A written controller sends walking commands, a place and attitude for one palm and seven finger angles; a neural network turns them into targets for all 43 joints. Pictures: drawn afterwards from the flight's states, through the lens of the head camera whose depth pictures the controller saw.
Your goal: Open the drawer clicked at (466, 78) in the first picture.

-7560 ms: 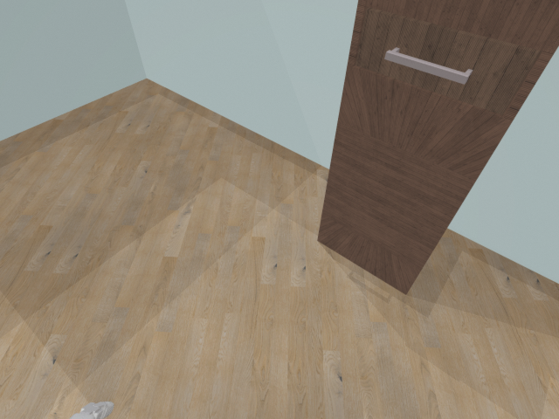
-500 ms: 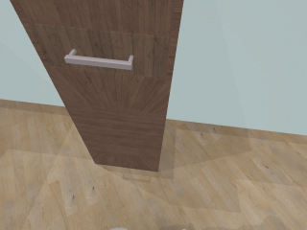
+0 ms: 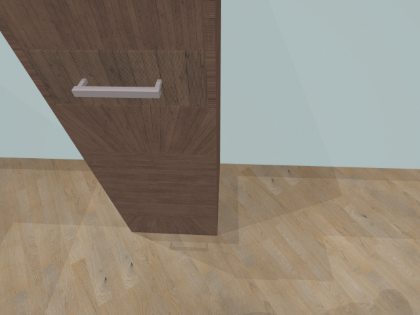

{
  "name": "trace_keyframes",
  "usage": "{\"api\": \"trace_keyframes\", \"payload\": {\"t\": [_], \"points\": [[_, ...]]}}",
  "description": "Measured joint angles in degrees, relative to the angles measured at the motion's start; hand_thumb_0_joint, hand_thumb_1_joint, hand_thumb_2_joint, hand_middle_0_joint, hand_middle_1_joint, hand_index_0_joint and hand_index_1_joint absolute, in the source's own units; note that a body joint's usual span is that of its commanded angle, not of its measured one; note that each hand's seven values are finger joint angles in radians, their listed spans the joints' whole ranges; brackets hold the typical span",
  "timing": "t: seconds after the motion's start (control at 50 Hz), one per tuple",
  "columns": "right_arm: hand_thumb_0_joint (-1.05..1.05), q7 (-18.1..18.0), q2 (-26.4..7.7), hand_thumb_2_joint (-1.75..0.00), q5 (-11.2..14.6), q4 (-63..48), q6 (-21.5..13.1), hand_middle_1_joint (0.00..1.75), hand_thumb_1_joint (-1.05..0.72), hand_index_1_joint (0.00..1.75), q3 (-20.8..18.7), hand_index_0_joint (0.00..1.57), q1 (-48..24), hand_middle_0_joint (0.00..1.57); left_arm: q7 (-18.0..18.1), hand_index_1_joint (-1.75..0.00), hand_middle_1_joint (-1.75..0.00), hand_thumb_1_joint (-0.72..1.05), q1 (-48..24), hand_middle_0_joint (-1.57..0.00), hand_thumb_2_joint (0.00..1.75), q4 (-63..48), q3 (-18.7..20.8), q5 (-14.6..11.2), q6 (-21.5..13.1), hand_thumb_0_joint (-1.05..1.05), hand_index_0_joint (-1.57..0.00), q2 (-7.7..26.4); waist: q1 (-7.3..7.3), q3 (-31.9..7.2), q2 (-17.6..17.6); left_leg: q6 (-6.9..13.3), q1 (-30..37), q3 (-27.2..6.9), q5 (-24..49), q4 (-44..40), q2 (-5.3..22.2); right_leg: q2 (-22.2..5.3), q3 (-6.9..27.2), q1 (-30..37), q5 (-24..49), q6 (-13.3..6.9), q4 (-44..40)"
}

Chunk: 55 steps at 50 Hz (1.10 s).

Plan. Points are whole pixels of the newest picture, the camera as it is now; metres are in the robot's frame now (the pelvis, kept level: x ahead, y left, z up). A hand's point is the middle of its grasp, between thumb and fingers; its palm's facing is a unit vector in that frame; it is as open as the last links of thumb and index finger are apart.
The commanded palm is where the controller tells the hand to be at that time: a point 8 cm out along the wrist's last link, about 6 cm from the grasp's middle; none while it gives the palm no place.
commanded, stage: come to a stop and stand still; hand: left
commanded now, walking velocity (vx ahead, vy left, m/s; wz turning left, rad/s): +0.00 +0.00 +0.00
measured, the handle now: (118, 87) +0.56 +0.23 +0.13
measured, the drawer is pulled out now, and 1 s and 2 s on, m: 0.00 0.00 0.00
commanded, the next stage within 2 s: look again from close up in 0.34 s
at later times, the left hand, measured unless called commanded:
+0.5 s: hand out of the picture +0.00 +0.15 -0.17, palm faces +0.03 -0.99 -0.16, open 7.4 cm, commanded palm none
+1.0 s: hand out of the picture -0.03 +0.15 -0.17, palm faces +0.03 -0.99 -0.13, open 7.4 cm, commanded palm none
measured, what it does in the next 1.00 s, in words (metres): stands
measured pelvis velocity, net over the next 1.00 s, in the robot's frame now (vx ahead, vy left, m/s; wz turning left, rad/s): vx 0.00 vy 0.00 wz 0.00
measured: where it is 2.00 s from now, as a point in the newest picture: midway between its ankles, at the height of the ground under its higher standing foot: outside the picture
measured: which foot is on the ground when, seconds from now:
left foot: down 0.00-1.00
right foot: down 0.00-1.00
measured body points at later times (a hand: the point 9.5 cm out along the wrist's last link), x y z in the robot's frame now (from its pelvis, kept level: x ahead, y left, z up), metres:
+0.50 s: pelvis +0.01 -0.01 +0.00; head +0.00 -0.01 +0.45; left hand -0.01 +0.20 -0.16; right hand +0.02 -0.24 -0.15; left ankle +0.00 +0.09 -0.73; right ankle -0.01 -0.09 -0.73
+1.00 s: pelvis +0.00 +0.00 +0.01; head -0.01 +0.01 +0.46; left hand -0.03 +0.20 -0.16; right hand -0.02 -0.21 -0.15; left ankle +0.00 +0.09 -0.73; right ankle -0.01 -0.09 -0.73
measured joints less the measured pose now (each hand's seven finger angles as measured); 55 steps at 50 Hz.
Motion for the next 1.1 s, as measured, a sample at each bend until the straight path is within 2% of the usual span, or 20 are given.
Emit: {"api": "trace_keyframes", "payload": {"t": [0.06,0.14,0.22,0.32,0.74,1.1], "points": [[0.01,0.2,-0.4,-0.9,0.0,-0.1,0.1,0.29,-0.91,0.3,-0.1,0.2,-0.5,0.2,0.5,-0.3,-0.3,0.91,0.7,-0.2,0.9,0.6,-0.3,-0.2,-0.6,0.01,-0.2,-0.6,-0.45,-0.2,0.5,0.6,-0.7,-0.3,-1.1,3.2,-0.5,0.8,-0.9,1.1,-0.5,-0.8,-1.0],[0.0,-0.4,0.2,-0.9,0.2,0.3,-1.1,0.29,-0.91,0.3,0.3,0.2,-1.1,0.2,0.7,-0.3,-0.3,0.91,0.9,-0.2,0.9,1.7,-0.3,-0.5,-0.3,0.01,-0.21,-0.4,-0.2,-1.6,-0.7,1.1,3.1,0.1,2.2,-2.8,-1.2,1.1,-1.5,2.1,-1.8,-1.0,0.0],[0.01,-1.4,0.3,-0.9,0.0,1.1,-1.6,0.29,-0.93,0.3,0.8,0.2,-2.0,0.2,0.9,-0.3,-0.3,0.92,0.8,-0.2,0.9,2.4,-0.2,-0.5,0.1,0.02,-0.21,0.1,0.94,-3.0,-2.5,1.1,4.7,0.7,2.1,-3.7,-1.7,0.6,-0.9,3.2,-2.2,-0.9,0.0],[0.02,-1.8,-0.3,-0.9,0.3,1.4,-1.6,0.29,-0.93,0.3,0.9,0.2,-3.2,0.2,0.6,-0.3,-0.3,0.92,1.2,-0.2,0.9,2.5,-0.4,-0.5,-0.1,0.02,-0.2,0.2,1.26,-3.6,-2.8,1.0,5.8,1.1,2.8,-5.2,-1.8,0.5,-0.5,3.9,-1.7,-0.9,-0.9],[0.0,-1.1,1.7,-0.9,0.5,3.9,-1.4,0.29,-0.91,0.3,1.9,0.2,-1.7,0.2,0.3,-0.3,-0.3,0.91,2.2,-0.2,0.9,2.3,-0.7,-0.7,0.2,0.01,-0.2,0.7,1.26,-2.5,-3.8,1.1,6.5,1.3,5.9,-9.1,-2.2,0.3,-0.3,4.2,1.0,-0.8,-4.0],[0.0,-1.2,2.5,-0.9,0.5,4.5,-1.8,0.29,-0.9,0.3,1.7,0.2,-1.3,0.2,0.4,-0.3,-0.3,0.91,2.6,-0.2,0.9,2.5,-0.8,-0.6,0.3,0.01,-0.2,-0.2,1.38,-2.5,-4.3,2.0,5.9,1.8,6.5,-9.7,-2.9,-0.4,0.2,3.4,1.7,0.1,-4.3]]}}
